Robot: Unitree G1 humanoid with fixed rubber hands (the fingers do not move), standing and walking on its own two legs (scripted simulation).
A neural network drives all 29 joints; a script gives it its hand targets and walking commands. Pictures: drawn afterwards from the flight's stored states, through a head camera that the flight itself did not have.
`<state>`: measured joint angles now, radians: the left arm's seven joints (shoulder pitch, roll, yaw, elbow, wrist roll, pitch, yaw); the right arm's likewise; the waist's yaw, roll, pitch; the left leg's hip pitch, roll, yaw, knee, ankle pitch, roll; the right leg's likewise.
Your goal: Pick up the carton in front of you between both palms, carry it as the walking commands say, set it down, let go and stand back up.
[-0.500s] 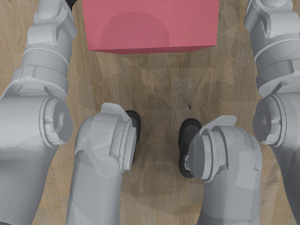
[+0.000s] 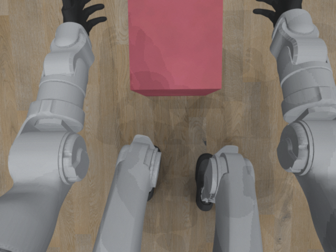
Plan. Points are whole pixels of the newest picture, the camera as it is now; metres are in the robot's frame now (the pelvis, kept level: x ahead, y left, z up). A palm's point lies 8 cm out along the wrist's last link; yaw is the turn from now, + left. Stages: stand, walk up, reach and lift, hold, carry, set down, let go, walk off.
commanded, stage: set down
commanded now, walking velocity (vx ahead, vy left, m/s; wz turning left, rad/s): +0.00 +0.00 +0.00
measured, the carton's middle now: (175, 58) +0.53 +0.05 -0.32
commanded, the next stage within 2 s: let go in 0.62 s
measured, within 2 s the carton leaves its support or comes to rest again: neither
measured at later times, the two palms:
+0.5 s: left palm out of the picture +0.52 +0.24 +0.04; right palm out of the picture +0.58 -0.15 +0.04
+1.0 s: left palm out of the picture +0.44 +0.25 +0.15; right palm out of the picture +0.47 -0.18 +0.14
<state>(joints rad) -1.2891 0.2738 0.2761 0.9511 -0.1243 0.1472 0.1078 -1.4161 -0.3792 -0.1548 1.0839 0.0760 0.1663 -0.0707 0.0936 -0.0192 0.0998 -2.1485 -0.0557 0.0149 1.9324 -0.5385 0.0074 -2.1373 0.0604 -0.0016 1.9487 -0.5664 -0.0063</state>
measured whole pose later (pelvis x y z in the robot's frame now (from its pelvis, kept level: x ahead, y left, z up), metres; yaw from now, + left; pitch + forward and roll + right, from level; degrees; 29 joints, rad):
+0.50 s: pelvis +0.02 -0.01 +0.13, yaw +0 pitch +47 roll +1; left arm -1.13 0.27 0.33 0.84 -0.09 0.18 0.03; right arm -1.27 -0.33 -0.20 0.95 0.02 0.22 -0.04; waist 0.09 -0.03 -0.05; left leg -1.82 -0.05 -0.01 1.42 -0.42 0.00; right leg -1.82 0.06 0.02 1.44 -0.44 -0.01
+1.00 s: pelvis +0.07 +0.01 +0.26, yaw -1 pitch +37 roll -1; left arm -0.57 0.23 0.24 0.66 0.06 0.09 -0.09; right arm -0.63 -0.16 -0.22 0.66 -0.09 0.13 -0.07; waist 0.06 0.00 -0.06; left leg -1.21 -0.04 -0.02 0.87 -0.29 0.02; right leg -1.20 0.06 0.05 0.86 -0.30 0.00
